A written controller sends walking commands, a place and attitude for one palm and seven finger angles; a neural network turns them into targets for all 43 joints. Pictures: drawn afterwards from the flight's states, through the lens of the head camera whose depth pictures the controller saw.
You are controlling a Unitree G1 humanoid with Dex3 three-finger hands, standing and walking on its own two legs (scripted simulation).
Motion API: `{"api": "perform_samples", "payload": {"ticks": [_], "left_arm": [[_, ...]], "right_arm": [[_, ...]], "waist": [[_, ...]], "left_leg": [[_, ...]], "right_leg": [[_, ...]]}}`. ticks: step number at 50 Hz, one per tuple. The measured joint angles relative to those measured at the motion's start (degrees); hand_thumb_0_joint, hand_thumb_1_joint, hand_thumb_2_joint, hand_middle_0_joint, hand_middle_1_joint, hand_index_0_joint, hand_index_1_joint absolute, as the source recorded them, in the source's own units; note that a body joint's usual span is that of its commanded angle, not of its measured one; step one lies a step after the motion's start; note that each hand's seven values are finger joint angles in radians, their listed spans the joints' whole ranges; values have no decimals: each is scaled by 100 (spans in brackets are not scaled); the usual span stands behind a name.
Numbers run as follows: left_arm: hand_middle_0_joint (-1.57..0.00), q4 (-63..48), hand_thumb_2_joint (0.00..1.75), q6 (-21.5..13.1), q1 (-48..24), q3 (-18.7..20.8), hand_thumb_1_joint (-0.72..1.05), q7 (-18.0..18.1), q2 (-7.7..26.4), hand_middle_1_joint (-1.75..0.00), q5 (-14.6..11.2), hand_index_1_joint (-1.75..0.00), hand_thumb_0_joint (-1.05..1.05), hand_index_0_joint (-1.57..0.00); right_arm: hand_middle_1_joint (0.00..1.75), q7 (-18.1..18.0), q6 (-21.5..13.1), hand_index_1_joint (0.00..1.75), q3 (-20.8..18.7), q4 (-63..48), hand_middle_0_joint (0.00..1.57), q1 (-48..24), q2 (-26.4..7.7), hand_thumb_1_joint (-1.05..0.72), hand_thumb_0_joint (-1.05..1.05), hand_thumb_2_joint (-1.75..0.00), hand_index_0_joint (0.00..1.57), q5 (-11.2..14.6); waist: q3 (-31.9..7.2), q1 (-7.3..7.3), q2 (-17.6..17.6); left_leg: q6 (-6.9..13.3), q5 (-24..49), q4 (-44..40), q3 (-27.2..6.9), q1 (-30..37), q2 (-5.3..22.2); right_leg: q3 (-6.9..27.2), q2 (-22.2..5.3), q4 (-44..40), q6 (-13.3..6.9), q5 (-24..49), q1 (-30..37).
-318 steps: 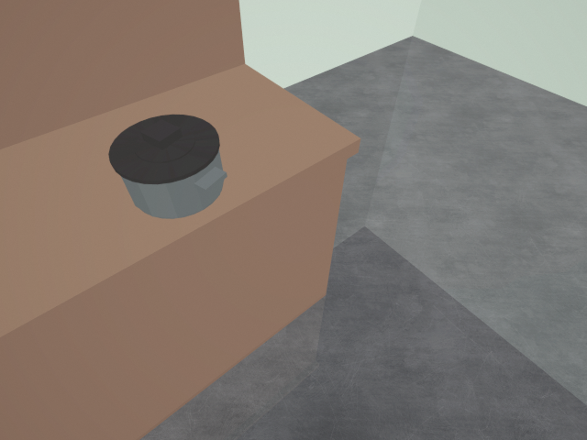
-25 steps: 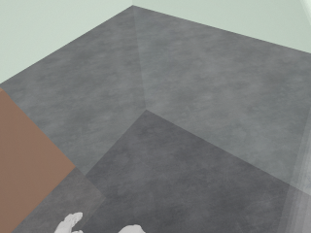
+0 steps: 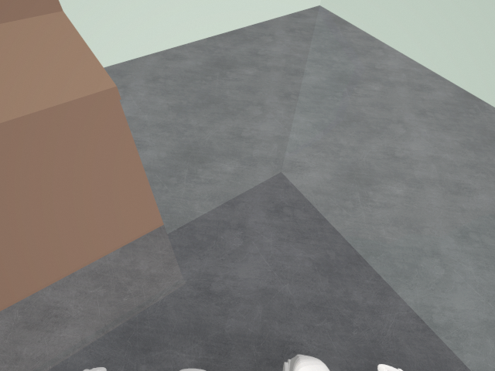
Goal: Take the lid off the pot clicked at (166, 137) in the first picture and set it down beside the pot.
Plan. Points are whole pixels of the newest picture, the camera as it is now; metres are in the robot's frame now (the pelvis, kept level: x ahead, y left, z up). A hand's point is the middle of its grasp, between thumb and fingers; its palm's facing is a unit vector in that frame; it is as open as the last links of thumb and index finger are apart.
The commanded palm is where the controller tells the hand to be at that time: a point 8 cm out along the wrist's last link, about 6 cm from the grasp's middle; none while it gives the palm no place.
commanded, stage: turn to face it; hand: left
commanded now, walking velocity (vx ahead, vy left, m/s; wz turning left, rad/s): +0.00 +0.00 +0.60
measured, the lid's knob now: out of the picture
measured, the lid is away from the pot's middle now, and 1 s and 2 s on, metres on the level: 0.00 0.00 0.00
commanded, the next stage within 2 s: take the last steps up to it in 1.00 s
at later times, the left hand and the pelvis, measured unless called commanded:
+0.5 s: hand out of the picture +0.01 +0.18 -0.16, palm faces +0.32 -0.91 -0.26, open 7.4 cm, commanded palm none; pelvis +0.01 -0.03 +0.00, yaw +19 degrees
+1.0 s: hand out of the picture +0.02 +0.20 -0.15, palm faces +0.50 -0.82 -0.29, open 7.4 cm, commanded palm none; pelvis +0.04 -0.03 +0.00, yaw +31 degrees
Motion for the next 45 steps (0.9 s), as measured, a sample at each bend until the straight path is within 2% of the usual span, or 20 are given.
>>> {"api": "perform_samples", "payload": {"ticks": [6,9,10,12,15,17,21,25,28,29,31,33,35,38,45], "left_arm": [[-20,-192,90,-70,-175,-67,91,-6,-95,-30,-24,-30,1,-20],[-20,-325,90,-189,-180,-113,91,-8,-128,-30,-35,-30,0,-20],[-20,-348,90,-247,-189,-121,91,7,-170,-30,-6,-30,0,-20],[-20,-391,90,-290,-174,-184,90,23,-279,-30,24,-30,0,-20],[-20,-402,90,-282,-62,-222,90,59,-416,-30,46,-30,0,-20],[-20,-363,90,-276,-3,-236,90,70,-457,-30,62,-30,0,-20],[-20,-285,90,-277,96,-260,90,54,-461,-30,83,-30,0,-20],[-20,-204,90,-257,197,-227,90,27,-372,-30,93,-30,0,-20],[-21,-121,90,-211,318,-162,90,13,-250,-30,56,-30,0,-20],[-20,-95,90,-174,356,-126,90,3,-199,-30,29,-30,0,-20],[-20,14,90,-35,321,-63,90,29,-72,-30,22,-30,0,-20],[-20,136,90,61,252,-23,90,47,-17,-30,15,-30,1,-20],[-20,179,90,59,184,-4,91,28,7,-30,12,-30,1,-20],[-20,141,90,0,102,-22,91,8,-5,-30,2,-30,1,-20],[-20,55,90,-61,-134,-126,91,19,-182,-30,-33,-30,1,-19]], "right_arm": [[30,13,74,30,-36,76,21,116,-23,-90,1,-89,20,-16],[30,19,130,30,-85,84,21,184,-49,-90,1,-89,20,13],[30,19,149,30,-119,100,21,176,-80,-90,1,-89,20,32],[30,27,213,30,-191,135,21,175,-156,-91,1,-89,20,22],[30,88,278,30,-249,180,20,157,-240,-91,1,-89,20,-11],[30,121,279,30,-252,184,20,146,-244,-91,1,-89,20,-10],[30,157,300,30,-214,191,20,85,-195,-91,1,-89,20,14],[30,159,262,30,-142,171,20,-65,-135,-91,1,-89,20,47],[30,154,147,30,-83,77,20,-120,-116,-91,1,-89,20,47],[30,150,83,30,-80,34,20,-127,-113,-91,1,-89,20,31],[30,112,0,30,-49,5,20,-169,-28,-91,1,-89,20,28],[30,44,-35,30,-11,-19,20,-120,29,-91,1,-89,20,16],[30,-9,-34,30,25,-3,20,-60,73,-91,1,-89,20,6],[30,-36,-26,30,73,60,20,13,114,-91,1,-89,20,9],[30,-55,6,30,75,185,21,159,167,-90,1,-89,20,-12]], "waist": [[-101,-121,250],[-180,-161,329],[-167,-156,390],[-146,-182,490],[-131,-171,503],[-97,-181,437],[-25,-130,250],[53,-17,88],[24,26,0],[-6,23,-24],[32,65,-162],[-1,54,-139],[-28,43,-91],[-50,42,-3],[-87,-91,219]], "left_leg": [[-114,134,-133,-435,-21,-62],[-246,7,182,-662,-209,-137],[-261,-243,488,-697,-338,-142],[-274,-1009,1627,-604,-731,-190],[-339,-1073,3117,-288,-1165,-113],[-420,-1002,3371,-95,-1204,4],[-503,-1047,2733,177,-934,177],[-460,-1109,1707,371,-508,224],[-367,-460,484,512,6,202],[-213,-120,291,478,43,183],[20,-333,521,454,-55,88],[96,-451,438,339,-25,68],[71,-328,167,211,80,47],[88,-116,-208,51,242,18],[-2,-40,-386,-243,370,-36]], "right_leg": [[144,208,-1321,-19,123,343],[88,312,-2554,-106,726,865],[23,332,-2620,-276,965,890],[-181,269,-2508,-505,918,928],[-385,139,-2697,-570,884,1134],[-508,40,-2840,-563,927,1266],[-756,-164,-2950,-524,933,1397],[-995,-332,-2806,-433,825,1366],[-1170,-472,-2413,-297,597,1224],[-1120,-515,-2062,-237,463,1058],[-613,-433,-1077,-138,-295,637],[-281,-239,-259,-93,-386,271],[-124,-128,139,-54,-112,39],[-22,-33,39,0,163,-60],[18,196,-1252,-13,160,328]]}}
